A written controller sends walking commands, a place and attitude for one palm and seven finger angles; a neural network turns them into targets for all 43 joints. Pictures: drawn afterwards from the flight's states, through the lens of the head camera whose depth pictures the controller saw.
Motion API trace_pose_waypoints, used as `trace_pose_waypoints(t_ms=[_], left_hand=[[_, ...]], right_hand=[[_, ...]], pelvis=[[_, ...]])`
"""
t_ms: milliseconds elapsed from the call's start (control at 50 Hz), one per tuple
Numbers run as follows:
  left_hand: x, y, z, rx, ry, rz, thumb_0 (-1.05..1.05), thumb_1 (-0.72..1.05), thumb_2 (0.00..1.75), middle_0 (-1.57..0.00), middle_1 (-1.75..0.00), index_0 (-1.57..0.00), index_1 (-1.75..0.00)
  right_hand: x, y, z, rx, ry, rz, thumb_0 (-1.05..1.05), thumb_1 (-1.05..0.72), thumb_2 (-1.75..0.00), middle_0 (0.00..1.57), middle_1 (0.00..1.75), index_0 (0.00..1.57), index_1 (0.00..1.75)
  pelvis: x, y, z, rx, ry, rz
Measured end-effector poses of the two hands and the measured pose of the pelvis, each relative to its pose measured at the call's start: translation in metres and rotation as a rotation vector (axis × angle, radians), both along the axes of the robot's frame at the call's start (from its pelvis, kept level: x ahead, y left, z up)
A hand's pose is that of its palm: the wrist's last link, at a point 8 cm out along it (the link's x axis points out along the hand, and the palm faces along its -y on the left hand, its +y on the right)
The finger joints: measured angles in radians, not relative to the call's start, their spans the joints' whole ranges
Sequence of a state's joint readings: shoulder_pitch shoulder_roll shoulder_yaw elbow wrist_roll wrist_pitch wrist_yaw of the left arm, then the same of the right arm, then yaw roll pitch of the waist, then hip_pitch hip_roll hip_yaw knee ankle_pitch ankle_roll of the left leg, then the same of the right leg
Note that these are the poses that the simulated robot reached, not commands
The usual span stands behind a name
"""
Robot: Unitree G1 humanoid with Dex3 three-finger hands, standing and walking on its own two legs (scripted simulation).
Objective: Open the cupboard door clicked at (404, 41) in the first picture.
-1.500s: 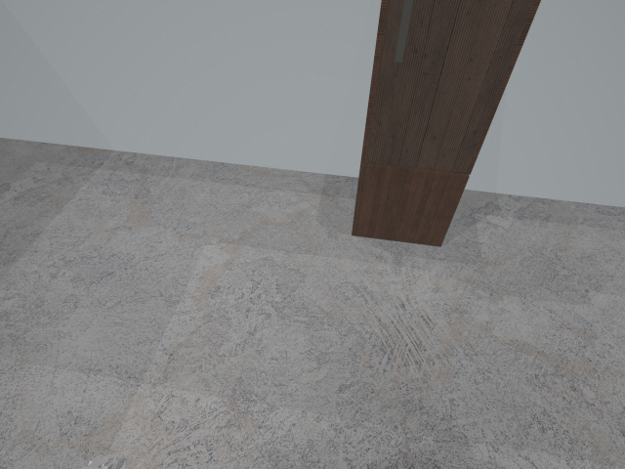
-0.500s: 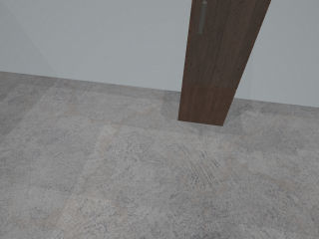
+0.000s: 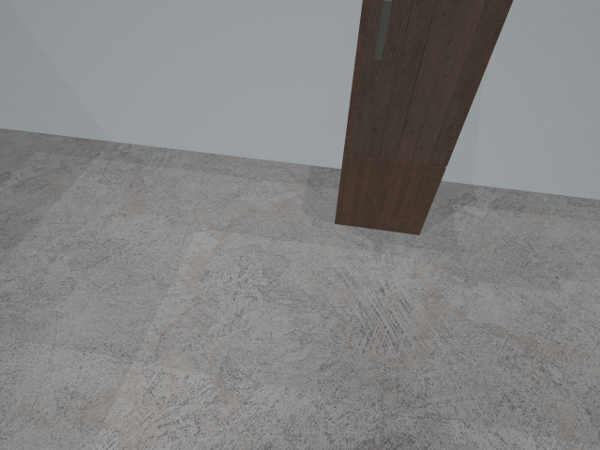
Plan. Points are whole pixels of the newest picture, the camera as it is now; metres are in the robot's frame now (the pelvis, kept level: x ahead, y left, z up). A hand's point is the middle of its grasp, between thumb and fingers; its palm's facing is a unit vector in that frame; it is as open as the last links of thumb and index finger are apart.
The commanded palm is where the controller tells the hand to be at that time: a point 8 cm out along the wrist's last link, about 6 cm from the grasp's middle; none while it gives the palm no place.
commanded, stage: walk to a spot facing it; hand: left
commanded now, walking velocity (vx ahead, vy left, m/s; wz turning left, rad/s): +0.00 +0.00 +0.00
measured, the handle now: (382, 27) +1.14 -0.16 +0.10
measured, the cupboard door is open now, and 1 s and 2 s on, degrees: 0 0 0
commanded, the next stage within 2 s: turn to face it in 1.80 s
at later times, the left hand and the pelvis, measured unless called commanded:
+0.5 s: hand out of the picture +0.07 +0.19 -0.19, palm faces -0.17 -0.96 -0.23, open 7.4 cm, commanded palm none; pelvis -0.02 +0.00 -0.03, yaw -9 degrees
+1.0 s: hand (216, 430) +0.18 +0.15 -0.16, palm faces -0.49 -0.84 -0.21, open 7.4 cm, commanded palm none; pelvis -0.01 +0.01 +0.00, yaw -30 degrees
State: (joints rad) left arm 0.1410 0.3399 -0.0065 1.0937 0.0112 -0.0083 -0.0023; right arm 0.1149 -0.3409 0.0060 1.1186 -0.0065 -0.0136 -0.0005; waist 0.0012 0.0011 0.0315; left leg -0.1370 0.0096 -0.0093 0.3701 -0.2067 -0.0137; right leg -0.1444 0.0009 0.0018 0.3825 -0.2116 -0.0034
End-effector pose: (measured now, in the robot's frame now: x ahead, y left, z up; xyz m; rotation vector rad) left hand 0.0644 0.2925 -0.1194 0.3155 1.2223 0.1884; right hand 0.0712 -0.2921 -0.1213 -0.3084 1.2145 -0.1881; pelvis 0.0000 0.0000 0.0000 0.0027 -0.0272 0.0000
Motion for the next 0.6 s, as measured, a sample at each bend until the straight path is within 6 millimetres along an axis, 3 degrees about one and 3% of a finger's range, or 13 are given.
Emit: trace_pose_waypoints(t_ms=[220,460,600], left_hand=[[0.005,-0.009,-0.007,-0.007,0.021,-0.020,0.01,0.91,0.90,-0.20,-0.30,-0.20,-0.30],[0.009,-0.053,-0.035,-0.099,0.049,-0.125,0.01,0.91,0.90,-0.20,-0.30,-0.20,-0.30],[0.018,-0.049,-0.041,-0.129,0.028,-0.166,0.01,0.91,0.90,-0.20,-0.30,-0.20,-0.30]], right_hand=[[0.000,0.008,-0.005,0.011,-0.040,-0.050,0.01,-0.91,-0.89,0.21,0.30,0.21,0.30],[-0.061,0.029,-0.037,0.085,0.005,-0.204,0.01,-0.91,-0.89,0.21,0.30,0.21,0.30],[-0.085,0.043,-0.025,0.045,-0.002,-0.275,0.01,-0.91,-0.89,0.20,0.30,0.21,0.30]], pelvis=[[-0.001,0.000,-0.005,0.003,0.008,-0.058],[-0.018,-0.001,-0.025,0.009,0.041,-0.148],[-0.030,0.020,-0.022,0.007,0.053,-0.210]])
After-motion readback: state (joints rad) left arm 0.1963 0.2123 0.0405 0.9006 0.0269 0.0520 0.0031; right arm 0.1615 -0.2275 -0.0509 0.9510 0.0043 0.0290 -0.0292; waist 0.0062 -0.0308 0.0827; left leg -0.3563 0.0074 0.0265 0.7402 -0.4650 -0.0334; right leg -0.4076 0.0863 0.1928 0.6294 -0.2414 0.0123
